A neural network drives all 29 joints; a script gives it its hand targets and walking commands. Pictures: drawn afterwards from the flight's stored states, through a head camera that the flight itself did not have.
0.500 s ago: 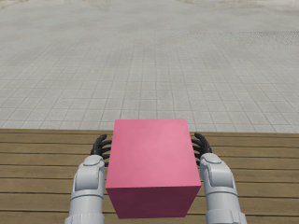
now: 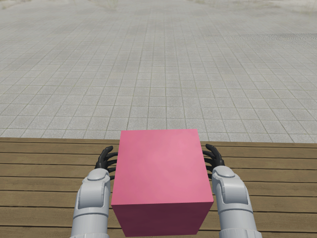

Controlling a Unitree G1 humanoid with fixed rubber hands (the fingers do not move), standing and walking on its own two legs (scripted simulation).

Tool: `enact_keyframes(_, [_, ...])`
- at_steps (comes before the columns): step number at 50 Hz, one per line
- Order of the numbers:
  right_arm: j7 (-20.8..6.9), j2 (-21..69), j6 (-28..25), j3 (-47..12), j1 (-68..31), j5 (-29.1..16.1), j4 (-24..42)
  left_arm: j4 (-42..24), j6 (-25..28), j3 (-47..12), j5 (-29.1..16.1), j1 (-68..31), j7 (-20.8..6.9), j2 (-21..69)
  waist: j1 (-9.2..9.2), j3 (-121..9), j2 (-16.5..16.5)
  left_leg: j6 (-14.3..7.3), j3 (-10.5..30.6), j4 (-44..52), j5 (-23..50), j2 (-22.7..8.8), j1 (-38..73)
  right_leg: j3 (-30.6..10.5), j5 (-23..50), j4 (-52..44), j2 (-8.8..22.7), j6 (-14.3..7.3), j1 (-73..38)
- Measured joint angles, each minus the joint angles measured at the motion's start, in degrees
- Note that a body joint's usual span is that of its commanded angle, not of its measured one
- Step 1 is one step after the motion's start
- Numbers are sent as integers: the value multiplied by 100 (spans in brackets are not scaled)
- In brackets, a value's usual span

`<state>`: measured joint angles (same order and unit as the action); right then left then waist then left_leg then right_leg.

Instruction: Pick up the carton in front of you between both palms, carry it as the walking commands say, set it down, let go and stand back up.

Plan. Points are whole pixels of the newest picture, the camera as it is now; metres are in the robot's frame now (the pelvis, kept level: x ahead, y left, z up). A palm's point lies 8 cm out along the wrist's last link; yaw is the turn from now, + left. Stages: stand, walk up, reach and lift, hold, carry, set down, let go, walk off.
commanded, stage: hold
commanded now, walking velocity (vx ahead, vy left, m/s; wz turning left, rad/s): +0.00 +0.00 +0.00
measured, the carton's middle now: (160, 184) +0.29 +0.00 -0.02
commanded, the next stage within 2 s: carry in 0.36 s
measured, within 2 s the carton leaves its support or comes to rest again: neither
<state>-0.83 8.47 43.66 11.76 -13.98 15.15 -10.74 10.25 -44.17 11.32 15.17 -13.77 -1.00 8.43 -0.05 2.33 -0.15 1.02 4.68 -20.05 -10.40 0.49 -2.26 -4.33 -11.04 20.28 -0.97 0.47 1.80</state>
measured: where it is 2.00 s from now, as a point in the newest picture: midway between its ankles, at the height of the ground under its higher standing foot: (162, 169)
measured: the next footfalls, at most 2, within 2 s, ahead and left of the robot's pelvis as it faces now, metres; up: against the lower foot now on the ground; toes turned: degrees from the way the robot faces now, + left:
left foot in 0.78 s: +0.15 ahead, +0.10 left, +0.00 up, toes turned +8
right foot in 1.10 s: +0.42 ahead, -0.14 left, +0.00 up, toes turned -14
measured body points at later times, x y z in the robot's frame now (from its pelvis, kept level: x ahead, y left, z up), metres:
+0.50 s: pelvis +0.01 +0.00 +0.00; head -0.03 +0.00 +0.44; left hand +0.31 +0.15 +0.05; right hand +0.30 -0.15 +0.05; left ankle +0.02 +0.13 -0.74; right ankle +0.01 -0.13 -0.74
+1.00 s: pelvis +0.21 -0.01 +0.00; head +0.19 -0.02 +0.45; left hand +0.46 +0.12 +0.08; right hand +0.44 -0.18 +0.07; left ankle +0.11 +0.10 -0.75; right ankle +0.25 -0.13 -0.71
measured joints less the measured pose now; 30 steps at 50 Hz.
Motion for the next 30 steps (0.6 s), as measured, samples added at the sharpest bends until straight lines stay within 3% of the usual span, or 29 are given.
enact_keyframes(18, [6,10,-7,34,-46,-10,-32,15,-1,35,1,-38,3,8,4,7,-9,-15,-18,-67,-5,16,-66,-21,6,50,10,16,63])
enact_keyframes(21, [33,1,62,1,-10,-52,23,-24,-59,19,-77,-5,47,0,-22,-315,0,-12,-69,-427,-364,18,-497,-43,-325,414,0,21,511])
enact_keyframes(24, [96,-21,192,-113,88,-166,290,-292,-177,-73,-191,105,89,-25,-46,-643,22,-16,-137,-601,-840,-5,-835,22,-1036,762,40,8,940])
enact_keyframes(27, [185,-20,363,-256,100,-308,796,-855,-333,-139,-378,184,182,-41,-96,-758,82,-33,-237,-724,-421,-79,-1036,269,-834,981,133,-30,1224])
enact_keyframes(30, [262,-60,664,-380,312,-459,1394,-1323,-610,-282,-564,291,250,-56,-35,-988,154,-23,-172,-1130,-941,-180,-1219,431,-601,891,81,-40,1189])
